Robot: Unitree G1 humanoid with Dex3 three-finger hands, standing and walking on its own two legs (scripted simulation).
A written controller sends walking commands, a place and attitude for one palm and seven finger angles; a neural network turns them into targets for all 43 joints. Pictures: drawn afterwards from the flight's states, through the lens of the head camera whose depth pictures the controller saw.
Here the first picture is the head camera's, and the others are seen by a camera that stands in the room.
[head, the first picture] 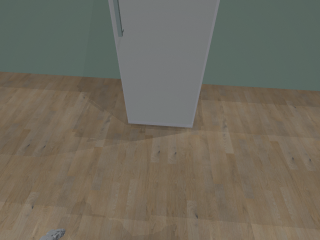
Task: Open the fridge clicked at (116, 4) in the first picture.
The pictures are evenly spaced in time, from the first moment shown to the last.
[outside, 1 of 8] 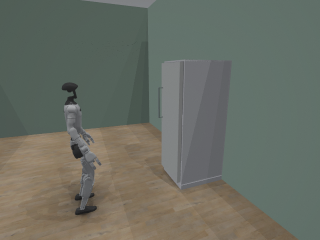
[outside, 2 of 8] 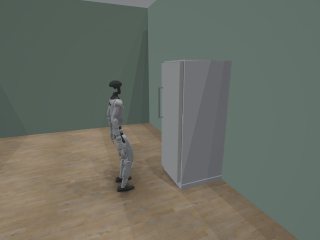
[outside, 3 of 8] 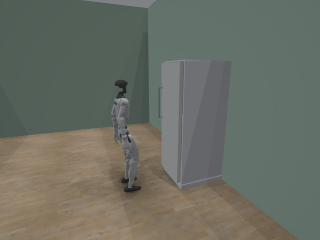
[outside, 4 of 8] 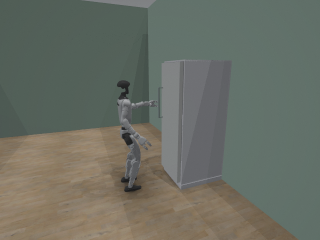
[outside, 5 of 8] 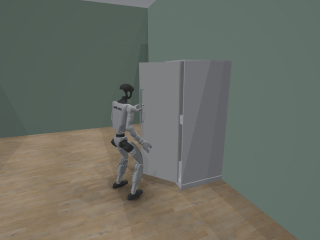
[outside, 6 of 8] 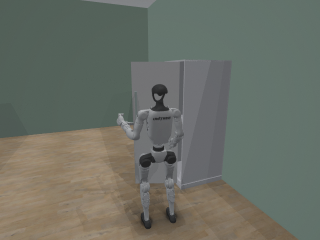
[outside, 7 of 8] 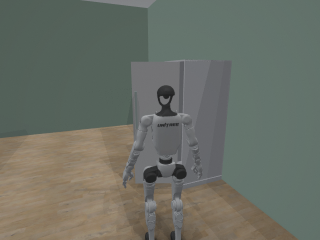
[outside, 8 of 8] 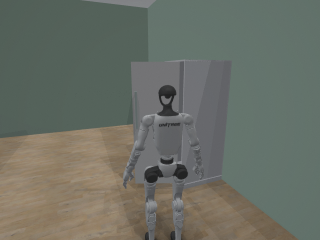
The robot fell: no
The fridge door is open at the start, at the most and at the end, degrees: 0 80 69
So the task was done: yes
